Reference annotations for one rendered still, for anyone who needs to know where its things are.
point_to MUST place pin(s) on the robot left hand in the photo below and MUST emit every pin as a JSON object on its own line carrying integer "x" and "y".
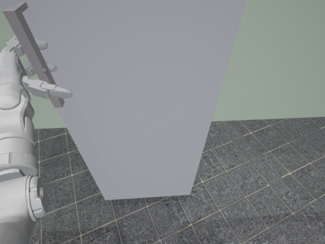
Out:
{"x": 12, "y": 71}

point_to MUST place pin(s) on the handle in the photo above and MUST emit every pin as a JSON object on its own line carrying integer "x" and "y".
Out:
{"x": 22, "y": 31}

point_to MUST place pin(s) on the robot left forearm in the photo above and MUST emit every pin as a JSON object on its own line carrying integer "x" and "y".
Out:
{"x": 17, "y": 136}

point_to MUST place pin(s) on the robot left upper arm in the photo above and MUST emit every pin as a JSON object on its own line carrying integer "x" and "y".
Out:
{"x": 23, "y": 201}

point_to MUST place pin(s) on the fridge door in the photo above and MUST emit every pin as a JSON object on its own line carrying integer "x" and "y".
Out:
{"x": 145, "y": 77}

